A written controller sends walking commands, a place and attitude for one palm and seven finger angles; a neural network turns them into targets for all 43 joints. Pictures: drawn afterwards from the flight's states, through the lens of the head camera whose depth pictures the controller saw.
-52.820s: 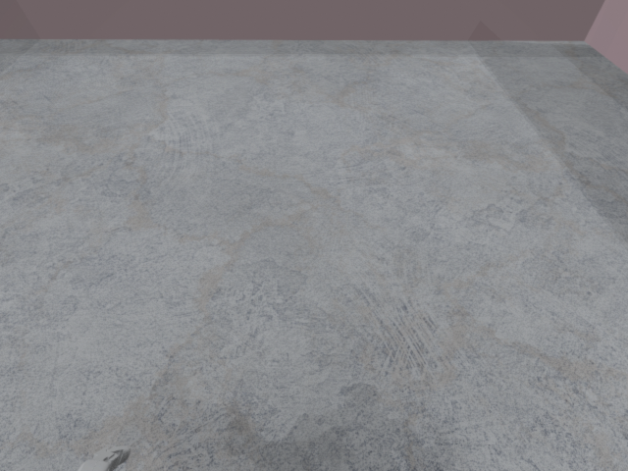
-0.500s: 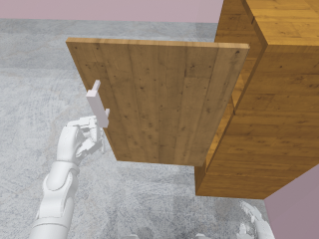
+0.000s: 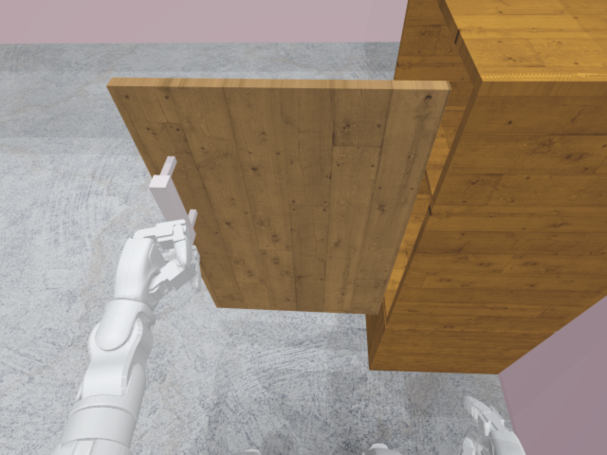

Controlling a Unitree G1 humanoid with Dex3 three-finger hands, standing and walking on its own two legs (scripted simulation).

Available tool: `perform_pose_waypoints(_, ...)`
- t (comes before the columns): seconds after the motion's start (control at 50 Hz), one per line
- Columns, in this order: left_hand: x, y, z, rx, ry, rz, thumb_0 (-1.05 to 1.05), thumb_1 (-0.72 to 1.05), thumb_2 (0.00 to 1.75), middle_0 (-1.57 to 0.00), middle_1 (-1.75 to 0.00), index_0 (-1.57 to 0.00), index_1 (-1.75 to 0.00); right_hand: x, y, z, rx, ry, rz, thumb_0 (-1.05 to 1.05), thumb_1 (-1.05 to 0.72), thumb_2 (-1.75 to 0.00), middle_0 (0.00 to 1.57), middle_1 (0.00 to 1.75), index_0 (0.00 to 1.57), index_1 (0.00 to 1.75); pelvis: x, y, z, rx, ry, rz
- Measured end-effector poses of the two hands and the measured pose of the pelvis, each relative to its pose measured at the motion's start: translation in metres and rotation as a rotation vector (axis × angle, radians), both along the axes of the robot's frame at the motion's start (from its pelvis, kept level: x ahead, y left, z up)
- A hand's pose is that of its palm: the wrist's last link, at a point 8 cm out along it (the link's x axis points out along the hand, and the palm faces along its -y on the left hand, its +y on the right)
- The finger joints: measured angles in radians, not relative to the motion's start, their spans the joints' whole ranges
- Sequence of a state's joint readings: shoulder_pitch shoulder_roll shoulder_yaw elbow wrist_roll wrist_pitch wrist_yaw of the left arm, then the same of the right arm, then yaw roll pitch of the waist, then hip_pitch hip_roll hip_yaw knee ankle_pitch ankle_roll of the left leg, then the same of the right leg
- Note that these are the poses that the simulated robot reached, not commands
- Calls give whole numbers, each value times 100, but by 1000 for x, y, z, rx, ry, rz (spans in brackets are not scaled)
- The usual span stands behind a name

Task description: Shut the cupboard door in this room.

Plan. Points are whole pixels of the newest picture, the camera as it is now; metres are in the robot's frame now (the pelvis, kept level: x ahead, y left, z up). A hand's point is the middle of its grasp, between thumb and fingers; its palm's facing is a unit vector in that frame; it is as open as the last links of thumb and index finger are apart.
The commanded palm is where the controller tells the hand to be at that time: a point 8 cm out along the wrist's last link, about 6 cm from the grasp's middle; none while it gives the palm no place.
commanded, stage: bring the fist close to the handle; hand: left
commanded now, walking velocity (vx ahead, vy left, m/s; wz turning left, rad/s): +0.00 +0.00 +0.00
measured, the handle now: (178, 202) +0.44 +0.21 +0.07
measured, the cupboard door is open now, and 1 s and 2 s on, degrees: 89 79 64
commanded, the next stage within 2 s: push the door shut along its arc in 0.04 s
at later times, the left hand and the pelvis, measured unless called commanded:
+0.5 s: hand (201, 236) +0.38 +0.16 +0.08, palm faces -0.12 -0.99 -0.03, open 3.1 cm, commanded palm +0.36 +0.21 +0.08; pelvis -0.01 +0.00 +0.00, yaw +0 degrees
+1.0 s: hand (220, 207) +0.43 +0.14 +0.08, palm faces -0.25 -0.97 -0.02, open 3.1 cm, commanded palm +0.42 +0.19 +0.08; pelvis -0.02 +0.01 -0.01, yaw +0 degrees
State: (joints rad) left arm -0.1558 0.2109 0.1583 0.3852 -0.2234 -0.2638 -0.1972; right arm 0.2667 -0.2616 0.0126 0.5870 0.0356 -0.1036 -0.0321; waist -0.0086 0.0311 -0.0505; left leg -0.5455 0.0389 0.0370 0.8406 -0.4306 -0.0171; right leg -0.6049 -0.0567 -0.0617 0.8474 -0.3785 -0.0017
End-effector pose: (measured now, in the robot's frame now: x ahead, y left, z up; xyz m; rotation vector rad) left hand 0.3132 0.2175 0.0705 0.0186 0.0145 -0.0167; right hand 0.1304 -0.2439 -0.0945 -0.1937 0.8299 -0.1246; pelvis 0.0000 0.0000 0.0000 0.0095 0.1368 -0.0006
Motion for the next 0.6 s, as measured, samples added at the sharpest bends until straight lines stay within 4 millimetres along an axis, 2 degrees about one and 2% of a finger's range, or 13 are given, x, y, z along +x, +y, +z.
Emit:
perform_pose_waypoints(0.14,1,5,8,7,-56,9,2,90,90,-130,-150,-130,-150,-1,-5,0,-14,-2,0,1,-90,-90,20,30,20,30,-3,-3,-1,-1,0,4)
perform_pose_waypoints(0.24,5,-1,8,12,-39,-34,2,91,90,-130,-150,-130,-150,0,-5,0,-12,-12,0,1,-90,-90,20,30,20,30,-4,-2,-1,-2,1,9)
perform_pose_waypoints(0.34,21,-5,0,13,4,-68,2,90,90,-130,-150,-130,-150,-3,-4,-2,-19,-1,-4,1,-90,-90,20,30,20,30,-7,-1,-2,-1,5,8)
perform_pose_waypoints(0.44,41,-6,8,9,-31,-86,2,90,90,-130,-150,-130,-150,-11,-4,-4,-26,24,-17,1,-90,-90,20,30,20,30,-8,0,-3,-1,16,4)
perform_pose_waypoints(0.6,57,-1,9,15,-6,-127,2,90,90,-131,-150,-130,-150,-30,-5,-10,-25,91,-39,1,-90,-90,20,30,20,30,-7,4,-3,-4,31,3)
